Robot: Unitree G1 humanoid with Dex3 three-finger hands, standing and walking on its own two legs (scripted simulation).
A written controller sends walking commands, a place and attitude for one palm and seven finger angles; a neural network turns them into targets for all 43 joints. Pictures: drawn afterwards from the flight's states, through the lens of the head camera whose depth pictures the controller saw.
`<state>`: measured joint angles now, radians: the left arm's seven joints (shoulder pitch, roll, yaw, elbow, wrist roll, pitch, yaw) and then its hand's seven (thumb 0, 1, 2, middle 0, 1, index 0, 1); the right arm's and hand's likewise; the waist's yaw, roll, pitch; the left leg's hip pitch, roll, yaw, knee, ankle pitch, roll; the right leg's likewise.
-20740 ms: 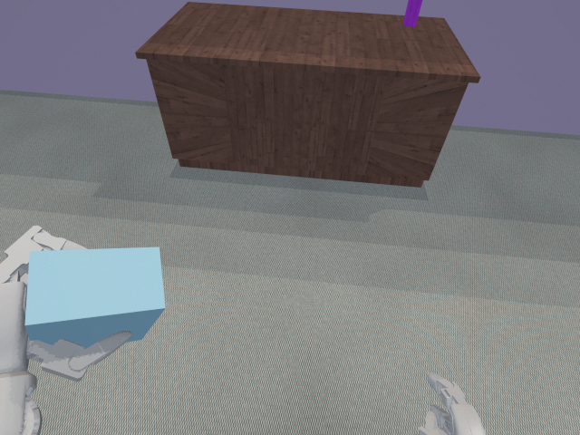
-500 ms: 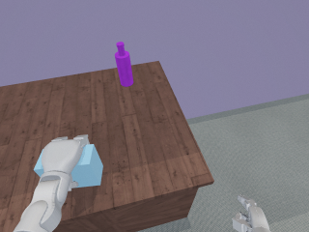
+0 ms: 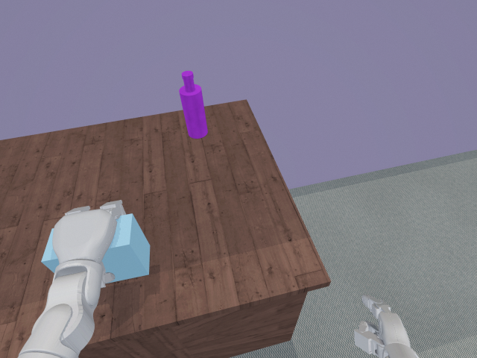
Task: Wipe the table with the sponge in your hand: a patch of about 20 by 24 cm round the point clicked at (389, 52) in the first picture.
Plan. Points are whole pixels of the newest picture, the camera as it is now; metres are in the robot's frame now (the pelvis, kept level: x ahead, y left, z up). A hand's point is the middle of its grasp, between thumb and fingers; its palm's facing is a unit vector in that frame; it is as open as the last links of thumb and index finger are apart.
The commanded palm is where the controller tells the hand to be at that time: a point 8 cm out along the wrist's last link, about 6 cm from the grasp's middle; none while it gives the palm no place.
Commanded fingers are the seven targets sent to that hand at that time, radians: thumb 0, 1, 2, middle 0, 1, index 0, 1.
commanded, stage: move the sponge above the wiping area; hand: left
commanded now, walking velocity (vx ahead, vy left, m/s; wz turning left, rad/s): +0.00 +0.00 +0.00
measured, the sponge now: (106, 257) +0.25 +0.30 +0.00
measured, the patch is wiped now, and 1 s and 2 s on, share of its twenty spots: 0.00 0.00 0.10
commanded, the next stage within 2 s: lower the sponge onto the table in 0.08 s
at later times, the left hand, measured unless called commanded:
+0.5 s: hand (92, 249) +0.25 +0.31 +0.04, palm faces +0.03 -0.03 -1.00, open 10.5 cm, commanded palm +0.22 +0.30 +0.07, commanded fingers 0.00 0.10 1.30 -1.20 -1.60 -1.20 -1.60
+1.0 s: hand (92, 270) +0.23 +0.32 +0.00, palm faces -0.10 -0.08 -0.99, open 10.5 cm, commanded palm +0.22 +0.30 +0.05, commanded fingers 0.00 0.10 1.30 -1.20 -1.60 -1.20 -1.60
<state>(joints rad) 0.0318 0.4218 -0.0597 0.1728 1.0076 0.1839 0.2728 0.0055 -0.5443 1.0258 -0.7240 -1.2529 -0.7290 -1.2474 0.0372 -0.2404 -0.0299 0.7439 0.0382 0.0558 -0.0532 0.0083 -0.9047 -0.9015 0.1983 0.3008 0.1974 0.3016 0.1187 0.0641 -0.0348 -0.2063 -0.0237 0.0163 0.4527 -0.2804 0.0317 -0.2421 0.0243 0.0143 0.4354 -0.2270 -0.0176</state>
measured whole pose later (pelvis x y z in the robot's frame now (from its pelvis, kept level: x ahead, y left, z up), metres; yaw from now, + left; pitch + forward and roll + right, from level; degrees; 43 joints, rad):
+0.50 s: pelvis +0.00 +0.00 +0.00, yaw +0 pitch +2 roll +0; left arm 0.01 0.43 -0.03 0.23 0.96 0.25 0.26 0.01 -0.54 1.02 -0.73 -1.25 -0.73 -1.25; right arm 0.04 -0.24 -0.02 0.76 0.05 0.07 -0.06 0.01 -0.90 -0.90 0.20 0.30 0.20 0.30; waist 0.10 0.07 -0.03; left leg -0.21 -0.02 0.01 0.44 -0.27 0.03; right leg -0.24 0.02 0.01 0.43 -0.22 -0.02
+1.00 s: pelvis +0.00 +0.00 +0.00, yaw +0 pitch +3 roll +0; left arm 0.02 0.41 -0.05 0.34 0.96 0.27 0.24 0.01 -0.54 1.02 -0.72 -1.25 -0.73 -1.24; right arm 0.06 -0.25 -0.04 0.75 0.06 0.07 -0.05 0.01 -0.90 -0.90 0.20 0.30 0.20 0.30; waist 0.09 0.06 -0.04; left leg -0.24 -0.03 0.01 0.46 -0.27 0.04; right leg -0.28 0.02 0.01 0.45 -0.22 -0.01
